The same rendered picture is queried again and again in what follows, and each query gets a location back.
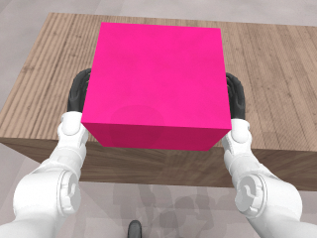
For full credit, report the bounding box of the carton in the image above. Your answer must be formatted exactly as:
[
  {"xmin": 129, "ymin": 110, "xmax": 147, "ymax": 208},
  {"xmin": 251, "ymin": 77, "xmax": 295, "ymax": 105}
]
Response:
[{"xmin": 80, "ymin": 22, "xmax": 232, "ymax": 152}]

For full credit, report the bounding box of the robot left foot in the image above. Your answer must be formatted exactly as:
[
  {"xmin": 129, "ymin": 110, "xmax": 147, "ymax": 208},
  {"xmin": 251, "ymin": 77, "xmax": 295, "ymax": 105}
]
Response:
[{"xmin": 128, "ymin": 220, "xmax": 142, "ymax": 238}]

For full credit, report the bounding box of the robot right hand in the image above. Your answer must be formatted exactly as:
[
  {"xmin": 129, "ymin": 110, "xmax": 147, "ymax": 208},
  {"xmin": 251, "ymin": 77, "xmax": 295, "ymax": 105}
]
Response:
[{"xmin": 225, "ymin": 72, "xmax": 246, "ymax": 120}]

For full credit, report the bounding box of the robot right upper arm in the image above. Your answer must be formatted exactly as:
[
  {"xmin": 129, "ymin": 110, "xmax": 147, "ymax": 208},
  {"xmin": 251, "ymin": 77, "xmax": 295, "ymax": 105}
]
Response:
[{"xmin": 235, "ymin": 174, "xmax": 317, "ymax": 238}]

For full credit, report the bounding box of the robot left hand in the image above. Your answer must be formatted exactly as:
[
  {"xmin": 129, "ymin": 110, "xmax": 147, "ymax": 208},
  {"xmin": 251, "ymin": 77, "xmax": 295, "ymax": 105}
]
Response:
[{"xmin": 66, "ymin": 68, "xmax": 92, "ymax": 113}]

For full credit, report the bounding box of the robot left upper arm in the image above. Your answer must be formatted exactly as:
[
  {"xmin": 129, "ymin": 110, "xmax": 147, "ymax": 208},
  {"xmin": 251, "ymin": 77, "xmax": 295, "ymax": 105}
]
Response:
[{"xmin": 0, "ymin": 170, "xmax": 81, "ymax": 238}]

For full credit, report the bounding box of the right robot forearm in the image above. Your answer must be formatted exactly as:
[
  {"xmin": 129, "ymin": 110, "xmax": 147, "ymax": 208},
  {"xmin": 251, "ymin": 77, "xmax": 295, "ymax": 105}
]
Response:
[{"xmin": 221, "ymin": 118, "xmax": 302, "ymax": 216}]

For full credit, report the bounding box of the pedestal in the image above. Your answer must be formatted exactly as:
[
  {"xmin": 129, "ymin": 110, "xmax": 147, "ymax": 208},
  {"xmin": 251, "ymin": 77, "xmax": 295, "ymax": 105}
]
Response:
[{"xmin": 0, "ymin": 12, "xmax": 317, "ymax": 191}]

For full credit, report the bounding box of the left robot forearm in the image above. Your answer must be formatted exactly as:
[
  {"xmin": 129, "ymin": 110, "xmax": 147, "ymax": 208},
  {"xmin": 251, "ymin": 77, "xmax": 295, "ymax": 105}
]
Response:
[{"xmin": 13, "ymin": 111, "xmax": 89, "ymax": 216}]

